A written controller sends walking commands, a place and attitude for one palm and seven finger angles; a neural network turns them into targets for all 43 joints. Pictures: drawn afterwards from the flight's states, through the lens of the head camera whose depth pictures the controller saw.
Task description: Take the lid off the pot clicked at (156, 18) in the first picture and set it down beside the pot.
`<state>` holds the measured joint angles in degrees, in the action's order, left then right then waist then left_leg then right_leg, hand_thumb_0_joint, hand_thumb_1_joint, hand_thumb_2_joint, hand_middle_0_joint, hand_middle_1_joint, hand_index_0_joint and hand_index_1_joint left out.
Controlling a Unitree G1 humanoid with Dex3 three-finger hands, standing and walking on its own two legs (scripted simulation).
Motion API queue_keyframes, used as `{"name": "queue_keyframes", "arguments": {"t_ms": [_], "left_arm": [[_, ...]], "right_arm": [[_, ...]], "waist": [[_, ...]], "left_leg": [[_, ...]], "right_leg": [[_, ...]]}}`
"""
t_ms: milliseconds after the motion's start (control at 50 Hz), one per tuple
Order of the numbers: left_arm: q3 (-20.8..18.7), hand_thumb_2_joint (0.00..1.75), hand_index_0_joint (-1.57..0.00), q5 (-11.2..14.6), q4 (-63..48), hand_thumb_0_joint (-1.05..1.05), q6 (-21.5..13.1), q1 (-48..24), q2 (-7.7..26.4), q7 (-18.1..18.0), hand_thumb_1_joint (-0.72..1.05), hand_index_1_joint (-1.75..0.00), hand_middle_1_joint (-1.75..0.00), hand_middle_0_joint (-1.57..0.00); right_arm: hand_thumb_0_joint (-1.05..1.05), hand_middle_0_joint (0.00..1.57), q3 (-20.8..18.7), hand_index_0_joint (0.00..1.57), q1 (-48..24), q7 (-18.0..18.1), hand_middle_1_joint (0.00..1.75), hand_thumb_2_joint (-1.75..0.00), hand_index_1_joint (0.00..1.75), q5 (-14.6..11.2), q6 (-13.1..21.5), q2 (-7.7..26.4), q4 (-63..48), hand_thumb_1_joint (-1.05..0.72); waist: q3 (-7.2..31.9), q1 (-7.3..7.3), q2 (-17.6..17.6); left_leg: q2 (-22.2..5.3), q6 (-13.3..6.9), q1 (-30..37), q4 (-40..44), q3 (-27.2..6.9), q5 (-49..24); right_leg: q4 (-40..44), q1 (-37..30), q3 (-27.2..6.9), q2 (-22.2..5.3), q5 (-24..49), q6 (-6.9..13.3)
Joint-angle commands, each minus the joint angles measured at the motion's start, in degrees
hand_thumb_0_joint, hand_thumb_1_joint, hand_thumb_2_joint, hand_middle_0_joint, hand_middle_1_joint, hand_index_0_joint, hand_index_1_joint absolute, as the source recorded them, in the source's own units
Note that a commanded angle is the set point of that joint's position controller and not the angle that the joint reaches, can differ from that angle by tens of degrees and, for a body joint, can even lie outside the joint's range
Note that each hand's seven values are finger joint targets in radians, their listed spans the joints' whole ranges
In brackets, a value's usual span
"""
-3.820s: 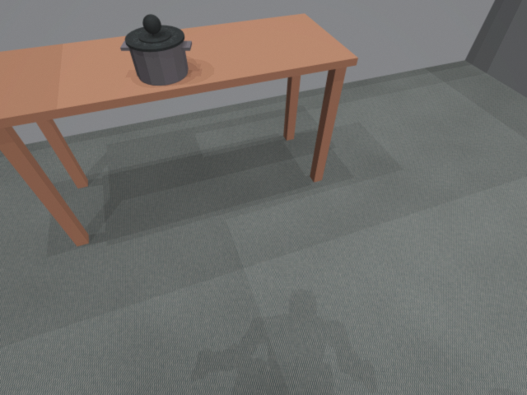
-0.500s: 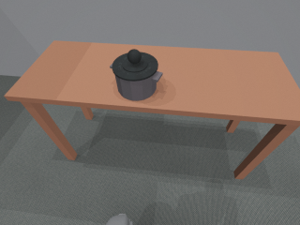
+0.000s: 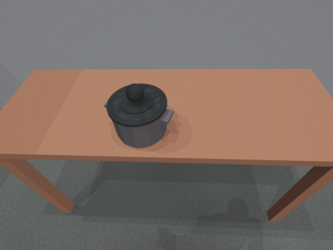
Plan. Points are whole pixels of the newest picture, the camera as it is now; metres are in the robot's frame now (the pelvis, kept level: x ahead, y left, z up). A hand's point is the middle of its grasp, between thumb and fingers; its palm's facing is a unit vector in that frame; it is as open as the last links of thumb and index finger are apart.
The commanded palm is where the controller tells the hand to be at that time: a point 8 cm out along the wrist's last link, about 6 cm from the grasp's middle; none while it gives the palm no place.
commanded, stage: come to a stop and stand still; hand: left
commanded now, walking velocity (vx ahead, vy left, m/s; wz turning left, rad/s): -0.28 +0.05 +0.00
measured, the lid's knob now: (135, 92) +0.51 +0.12 +0.10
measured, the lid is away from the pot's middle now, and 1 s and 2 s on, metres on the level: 0.00 0.00 0.00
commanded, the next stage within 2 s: look again from close up in 1.04 s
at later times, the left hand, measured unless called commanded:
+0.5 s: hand out of the picture +0.04 +0.21 -0.16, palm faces +0.01 -0.98 -0.22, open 7.4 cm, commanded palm none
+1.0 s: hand out of the picture -0.01 +0.20 -0.17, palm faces +0.00 -0.98 -0.18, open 7.4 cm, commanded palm none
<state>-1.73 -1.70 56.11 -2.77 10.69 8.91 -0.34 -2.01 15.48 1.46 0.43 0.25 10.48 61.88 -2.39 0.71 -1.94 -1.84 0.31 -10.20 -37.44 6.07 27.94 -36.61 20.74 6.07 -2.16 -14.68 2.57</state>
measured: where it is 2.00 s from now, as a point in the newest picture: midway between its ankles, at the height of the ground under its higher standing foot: outside the picture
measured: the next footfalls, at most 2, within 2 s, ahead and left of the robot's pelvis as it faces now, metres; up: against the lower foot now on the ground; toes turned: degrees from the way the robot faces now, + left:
left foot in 0.22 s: +0.05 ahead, +0.12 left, +0.00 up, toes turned +2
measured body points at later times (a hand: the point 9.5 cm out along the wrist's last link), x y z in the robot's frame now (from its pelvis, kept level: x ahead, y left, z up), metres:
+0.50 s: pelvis +0.01 +0.02 +0.02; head +0.03 +0.03 +0.46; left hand +0.04 +0.26 -0.14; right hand +0.04 -0.21 -0.14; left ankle +0.01 +0.12 -0.72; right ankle -0.01 -0.10 -0.72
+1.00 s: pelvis -0.02 +0.03 +0.01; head -0.02 +0.04 +0.46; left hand -0.01 +0.25 -0.15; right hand +0.01 -0.20 -0.14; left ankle +0.01 +0.12 -0.72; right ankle -0.01 -0.10 -0.72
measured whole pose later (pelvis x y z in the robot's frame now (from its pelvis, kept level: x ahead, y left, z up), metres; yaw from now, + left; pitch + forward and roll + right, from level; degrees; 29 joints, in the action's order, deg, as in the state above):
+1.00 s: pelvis -0.02 +0.03 +0.01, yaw +0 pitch -1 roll +0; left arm 1.1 -1.4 59.2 -0.4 19.4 9.7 -2.1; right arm -0.5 16.0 0.6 0.4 -0.1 9.0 59.8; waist 0.0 -0.1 1.4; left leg 0.7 -2.3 -15.3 -30.2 3.2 13.9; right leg -29.9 13.4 1.3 -1.2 -15.3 -0.6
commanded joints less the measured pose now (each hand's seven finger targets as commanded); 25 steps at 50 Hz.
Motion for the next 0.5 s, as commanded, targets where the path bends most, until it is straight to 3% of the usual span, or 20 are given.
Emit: {"name": "queue_keyframes", "arguments": {"t_ms": [0,20,40,120,160,180,200,220,240,280,320,340,360,400,420,440,460,480], "left_arm": [[-1.7,0.9,-0.2,0.6,0.8,0.0,0.3,6.6,9.8,-2.0,0.9,-0.3,-0.3,-0.2],[-1.8,0.9,-0.2,0.5,0.3,0.0,0.7,5.1,9.7,-2.3,0.9,-0.3,-0.3,-0.2],[-1.9,0.9,-0.2,0.4,0.0,0.0,1.2,4.2,9.7,-2.5,0.9,-0.3,-0.3,-0.2],[-2.4,0.9,-0.2,0.4,-0.6,0.0,2.6,2.0,9.8,-2.7,0.9,-0.3,-0.3,-0.2],[-2.3,0.9,-0.2,0.8,-0.3,0.0,3.0,1.3,9.5,-2.6,0.9,-0.3,-0.3,-0.2],[-2.2,0.9,-0.2,1.1,-0.7,0.0,3.3,1.2,8.8,-2.4,0.9,-0.3,-0.3,-0.2],[-2.1,0.9,-0.2,1.1,-0.9,0.0,3.6,1.3,7.4,-2.3,0.9,-0.3,-0.3,-0.2],[-1.8,0.9,-0.2,1.2,-1.5,0.0,3.9,1.8,6.0,-2.2,0.9,-0.3,-0.3,-0.2],[-1.6,0.9,-0.2,1.1,-1.5,0.0,4.3,0.9,5.3,-2.2,0.9,-0.3,-0.3,-0.2],[-1.4,0.9,-0.2,1.0,-0.5,0.0,4.7,1.9,5.6,-2.1,0.9,-0.3,-0.3,-0.2],[-1.1,0.9,-0.2,1.0,0.9,0.0,4.4,4.2,4.9,-2.0,0.9,-0.3,-0.3,-0.2],[-0.9,0.9,-0.2,1.1,1.5,0.0,4.1,4.7,4.7,-2.0,0.9,-0.3,-0.3,-0.2],[-0.7,0.9,-0.2,1.2,2.0,0.0,3.7,5.6,5.0,-1.9,0.9,-0.3,-0.3,-0.2],[-0.4,0.9,-0.2,1.1,3.3,0.0,3.0,6.4,6.1,-2.2,0.9,-0.3,-0.3,-0.2],[-0.3,0.9,-0.2,1.1,3.7,0.0,2.7,6.7,6.8,-2.2,0.9,-0.3,-0.3,-0.2],[-0.2,0.9,-0.2,1.0,4.2,0.0,2.5,6.5,7.0,-2.2,0.9,-0.3,-0.3,-0.2],[-0.1,0.9,-0.2,1.1,4.6,0.0,2.3,6.4,7.2,-2.1,0.9,-0.3,-0.3,-0.2],[0.2,0.9,-0.2,1.2,4.9,0.0,2.1,6.0,6.6,-2.1,0.9,-0.3,-0.3,-0.2]], "right_arm": [[0.0,0.2,-0.5,0.2,2.6,0.7,0.3,-0.9,0.3,-0.7,-0.3,2.4,-2.6,-0.9],[0.0,0.2,-0.6,0.2,2.4,0.8,0.3,-0.9,0.3,-1.0,-0.5,1.8,-2.1,-0.9],[0.0,0.2,-0.5,0.2,2.5,0.8,0.3,-0.9,0.3,-1.0,-0.9,1.1,-1.9,-0.9],[0.0,0.2,-0.6,0.2,3.5,0.6,0.3,-0.9,0.3,-0.5,-1.7,0.1,-1.9,-0.9],[0.0,0.2,-0.7,0.2,5.0,0.5,0.3,-0.9,0.3,-0.2,-1.5,-0.2,-1.2,-0.9],[0.0,0.2,-0.7,0.2,5.3,0.4,0.3,-0.9,0.3,0.0,-1.4,0.6,-1.2,-0.9],[0.0,0.2,-0.8,0.2,4.6,0.4,0.3,-0.9,0.3,0.3,-1.0,2.0,-1.6,-0.9],[0.0,0.2,-0.8,0.2,2.7,0.5,0.3,-0.9,0.3,0.6,-0.7,4.1,-3.0,-0.9],[0.0,0.2,-0.8,0.2,0.8,0.7,0.3,-0.9,0.3,0.6,-0.4,5.0,-3.7,-0.9],[0.0,0.2,-0.5,0.2,-1.2,1.2,0.3,-0.9,0.3,0.6,0.1,4.8,-4.0,-0.9],[0.0,0.2,-0.3,0.2,-2.4,1.5,0.3,-0.9,0.3,0.6,0.3,4.9,-3.9,-0.9],[0.0,0.2,-0.4,0.2,-1.9,1.5,0.3,-0.9,0.3,0.5,0.3,4.9,-3.6,-0.9],[0.0,0.2,-0.3,0.2,-1.5,1.3,0.3,-0.9,0.3,0.3,0.4,4.8,-3.3,-0.9],[0.0,0.2,-0.2,0.2,-0.6,1.1,0.3,-0.9,0.3,-0.2,0.5,4.1,-2.6,-0.9],[0.0,0.2,-0.1,0.2,-0.3,0.8,0.3,-0.9,0.3,-0.3,0.5,3.6,-2.4,-0.9],[0.0,0.2,0.0,0.2,0.0,0.7,0.3,-0.9,0.3,-0.2,0.5,3.1,-2.0,-0.9],[0.0,0.2,0.0,0.2,-0.3,0.6,0.3,-0.9,0.3,-0.2,0.1,3.4,-1.6,-0.9],[0.0,0.2,0.0,0.2,-0.6,0.5,0.3,-0.9,0.3,-0.2,0.0,3.9,-1.4,-0.9]], "waist": [[6.1,-1.12,13.2],[7.2,-0.85,8.9],[7.6,-0.67,7.9],[5.8,-0.38,9.2],[6.2,0.28,9.9],[4.4,0.47,8.0],[3.3,-0.19,2.7],[2.5,-1.25,-3.0],[1.2,-1.25,-11.0],[1.2,-1.97,-9.2],[2.6,-2.66,-6.6],[3.6,-2.46,-5.9],[4.5,-2.57,-3.0],[4.3,-1.61,-1.5],[4.1,-1.13,-1.6],[4.1,-0.67,-0.9],[4.8,-0.54,4.8],[3.8,-0.35,5.4]], "left_leg": [[-0.4,0.7,-10.1,-12.7,-6.7,6.0],[0.0,1.0,-9.4,-12.2,-6.4,4.4],[0.3,1.2,-8.6,-10.6,-5.9,3.1],[0.9,1.7,-5.5,-0.6,-4.4,-4.2],[0.8,1.5,-0.6,8.6,-3.8,-13.2],[0.0,1.1,1.6,12.0,-4.2,-18.0],[-3.8,-0.5,2.0,14.4,-8.5,-25.1],[-9.1,-3.2,-2.0,17.5,-13.6,-31.0],[-12.4,-6.0,-5.8,21.5,-17.4,-34.9],[-13.3,-9.2,-6.0,22.4,-17.5,-37.8],[-11.9,-9.2,-1.0,19.4,-14.8,-42.9],[-10.7,-8.5,1.7,17.9,-13.6,-45.2],[-10.0,-7.5,3.1,16.6,-12.8,-44.6],[-6.1,-3.9,2.2,14.7,-10.9,-37.2],[-4.7,-2.6,2.1,15.3,-10.0,-31.0],[-4.0,-2.1,2.5,15.1,-9.7,-31.6],[-4.2,-1.7,3.3,14.8,-9.1,-28.9],[-4.1,-1.5,3.6,15.3,-8.8,-26.2]], "right_leg": [[14.2,-15.2,-18.9,-18.1,50.8,12.0],[13.0,-15.6,-15.9,-16.9,51.4,11.9],[13.0,-14.9,-13.9,-16.2,49.3,11.4],[13.6,-11.2,-11.4,-13.7,37.3,9.2],[12.0,-9.2,-9.6,-11.6,28.6,6.0],[11.0,-5.6,-9.3,-10.1,22.1,3.9],[8.6,-3.2,-8.0,-7.0,15.4,1.9],[7.1,-4.4,-5.2,-2.8,7.4,-0.7],[2.6,-6.5,-2.6,-0.1,-0.2,-2.3],[-4.3,-6.2,-5.3,0.0,-9.7,-2.3],[-2.2,-5.2,-6.0,-0.4,-8.1,-2.2],[1.8,-5.9,-5.8,-0.4,-5.9,-2.3],[6.6,-7.7,-5.9,-0.6,-2.5,-2.4],[14.0,-11.2,-9.4,-2.7,10.7,-1.7],[14.6,-11.0,-10.3,-4.4,13.0,-1.2],[14.1,-11.1,-10.5,-4.7,16.5,-0.8],[14.4,-10.9,-10.6,-4.4,16.7,-0.7],[15.2,-9.5,-11.0,-4.8,15.5,-0.8]]}}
